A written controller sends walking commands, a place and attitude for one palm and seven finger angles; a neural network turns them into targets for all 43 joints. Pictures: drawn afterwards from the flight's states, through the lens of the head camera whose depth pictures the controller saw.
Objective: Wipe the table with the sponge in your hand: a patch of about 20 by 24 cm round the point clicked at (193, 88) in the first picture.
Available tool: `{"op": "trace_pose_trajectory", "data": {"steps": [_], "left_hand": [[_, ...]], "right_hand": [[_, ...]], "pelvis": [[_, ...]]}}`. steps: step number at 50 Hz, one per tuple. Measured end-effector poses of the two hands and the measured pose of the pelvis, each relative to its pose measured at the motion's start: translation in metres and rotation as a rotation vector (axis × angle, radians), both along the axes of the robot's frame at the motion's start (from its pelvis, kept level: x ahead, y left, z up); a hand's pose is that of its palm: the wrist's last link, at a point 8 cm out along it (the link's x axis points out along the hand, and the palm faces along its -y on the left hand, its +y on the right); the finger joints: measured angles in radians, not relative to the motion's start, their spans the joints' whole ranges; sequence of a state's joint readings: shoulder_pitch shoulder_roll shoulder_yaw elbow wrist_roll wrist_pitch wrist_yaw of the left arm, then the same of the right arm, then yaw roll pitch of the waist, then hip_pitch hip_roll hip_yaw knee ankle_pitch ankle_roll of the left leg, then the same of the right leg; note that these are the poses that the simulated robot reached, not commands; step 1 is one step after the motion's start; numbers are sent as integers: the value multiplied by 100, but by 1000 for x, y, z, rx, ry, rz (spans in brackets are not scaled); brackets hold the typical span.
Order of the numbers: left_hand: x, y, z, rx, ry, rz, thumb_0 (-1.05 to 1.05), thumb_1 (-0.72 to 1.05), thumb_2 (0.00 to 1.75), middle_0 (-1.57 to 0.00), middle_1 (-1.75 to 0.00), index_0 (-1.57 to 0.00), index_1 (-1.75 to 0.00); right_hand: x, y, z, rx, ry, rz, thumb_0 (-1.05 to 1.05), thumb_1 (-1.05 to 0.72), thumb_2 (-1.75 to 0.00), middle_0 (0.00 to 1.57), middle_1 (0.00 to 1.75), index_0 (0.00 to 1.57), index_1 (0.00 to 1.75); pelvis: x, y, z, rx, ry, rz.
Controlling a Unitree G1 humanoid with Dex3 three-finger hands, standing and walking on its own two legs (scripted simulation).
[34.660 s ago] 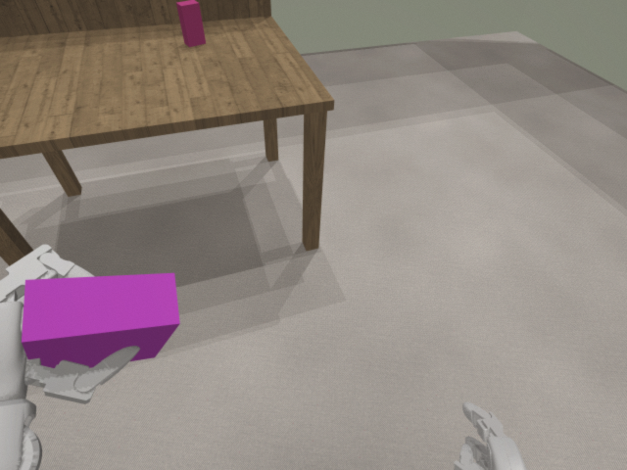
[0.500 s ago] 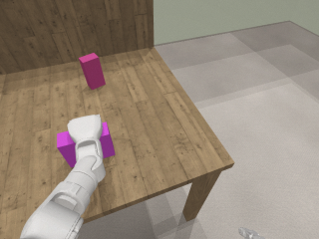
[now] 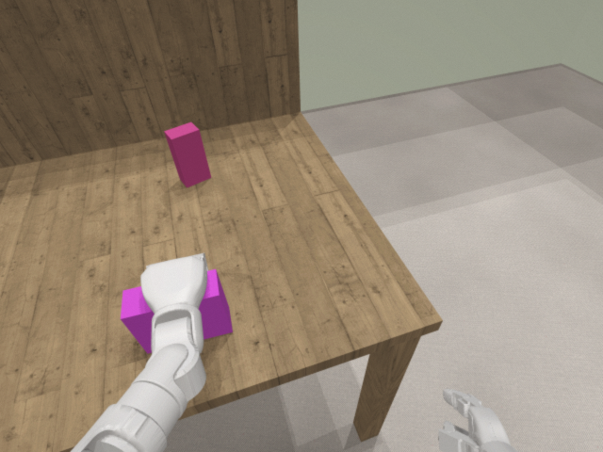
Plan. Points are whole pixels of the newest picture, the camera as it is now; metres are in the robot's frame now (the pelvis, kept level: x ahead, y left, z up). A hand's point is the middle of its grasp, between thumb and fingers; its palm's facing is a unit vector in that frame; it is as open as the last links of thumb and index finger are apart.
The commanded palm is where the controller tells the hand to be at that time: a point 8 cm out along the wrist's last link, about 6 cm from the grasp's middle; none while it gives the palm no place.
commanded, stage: wipe back along the middle lane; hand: left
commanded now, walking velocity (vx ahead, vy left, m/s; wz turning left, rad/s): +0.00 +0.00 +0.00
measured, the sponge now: (184, 318) +0.32 +0.23 -0.03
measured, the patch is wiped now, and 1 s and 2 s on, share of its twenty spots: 0.75 0.80 0.80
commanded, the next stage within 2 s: slide across to the third lane in 0.20 s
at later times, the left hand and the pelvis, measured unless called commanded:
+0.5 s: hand (187, 316) +0.30 +0.21 +0.00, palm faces -0.08 -0.02 -1.00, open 9.2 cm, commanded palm +0.27 +0.17 +0.05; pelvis -0.01 -0.01 +0.00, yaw +0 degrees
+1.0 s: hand (212, 310) +0.31 +0.17 +0.01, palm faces -0.06 -0.01 -1.00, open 9.2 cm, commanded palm +0.29 +0.12 +0.05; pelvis -0.02 -0.01 +0.00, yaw +1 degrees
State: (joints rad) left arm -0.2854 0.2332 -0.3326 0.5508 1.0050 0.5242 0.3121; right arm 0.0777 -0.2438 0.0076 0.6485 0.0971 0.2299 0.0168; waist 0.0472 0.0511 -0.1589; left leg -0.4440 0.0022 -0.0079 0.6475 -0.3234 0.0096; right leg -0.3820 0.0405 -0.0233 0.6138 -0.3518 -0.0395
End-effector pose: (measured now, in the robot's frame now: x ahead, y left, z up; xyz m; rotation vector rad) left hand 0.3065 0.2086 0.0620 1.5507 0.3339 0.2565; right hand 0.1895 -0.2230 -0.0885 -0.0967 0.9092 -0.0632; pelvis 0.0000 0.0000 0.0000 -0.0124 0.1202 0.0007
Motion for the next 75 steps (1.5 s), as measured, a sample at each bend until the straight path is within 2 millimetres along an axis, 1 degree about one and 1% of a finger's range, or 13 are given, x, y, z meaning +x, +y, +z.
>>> {"op": "trace_pose_trajectory", "data": {"steps": [7,15,25,33,45,53,57,62,70,75], "left_hand": [[-14,-6,0,-11,-5,-7,4,-42,112,-74,-148,-75,-149],[-23,-7,-1,-23,-8,-1,4,-41,112,-73,-148,-76,-148],[-18,-9,-1,-13,34,5,4,-42,112,-75,-147,-77,-147],[-15,-11,-1,-9,47,-17,2,-43,112,-76,-145,-78,-146],[-12,-33,1,-10,16,-72,2,-44,112,-77,-145,-79,-145],[-6,-49,1,3,15,-76,2,-44,112,-78,-144,-79,-144],[-2,-56,1,4,18,-73,2,-44,112,-78,-144,-80,-144],[1,-60,0,7,27,-65,2,-45,112,-78,-144,-80,-143],[3,-62,-1,12,31,-56,2,-45,112,-79,-143,-81,-143],[3,-64,-2,19,29,-56,2,-45,112,-78,-144,-80,-144]], "right_hand": [[1,-2,3,4,-22,3,1,-91,-90,20,30,20,30],[-6,-7,3,-3,-25,-6,1,-91,-90,20,30,20,30],[-20,-14,-4,-20,4,-29,1,-91,-90,20,30,20,30],[-25,-10,-10,-8,16,-21,1,-91,-90,20,30,20,29],[-19,7,-12,42,7,23,1,-91,-90,20,30,20,29],[-19,10,-10,50,7,38,1,-91,-90,20,30,20,30],[-25,6,-12,47,20,33,1,-91,-90,20,30,20,30],[-37,-1,-16,38,47,11,1,-91,-90,20,30,20,30],[-59,-16,-23,21,95,-24,1,-91,-90,20,30,20,29],[-66,-23,-26,19,110,-38,1,-91,-90,20,30,20,29]], "pelvis": [[-3,-3,0,4,-16,-4],[-8,-6,0,8,-27,-10],[-14,-7,1,7,-28,-2],[-15,-5,1,6,-29,10],[-20,-4,-1,4,-31,22],[-26,-7,-2,5,-32,29],[-29,-8,-2,5,-27,29],[-31,-11,-3,7,-22,25],[-33,-16,-2,8,-14,19],[-32,-18,-2,9,-15,18]]}}
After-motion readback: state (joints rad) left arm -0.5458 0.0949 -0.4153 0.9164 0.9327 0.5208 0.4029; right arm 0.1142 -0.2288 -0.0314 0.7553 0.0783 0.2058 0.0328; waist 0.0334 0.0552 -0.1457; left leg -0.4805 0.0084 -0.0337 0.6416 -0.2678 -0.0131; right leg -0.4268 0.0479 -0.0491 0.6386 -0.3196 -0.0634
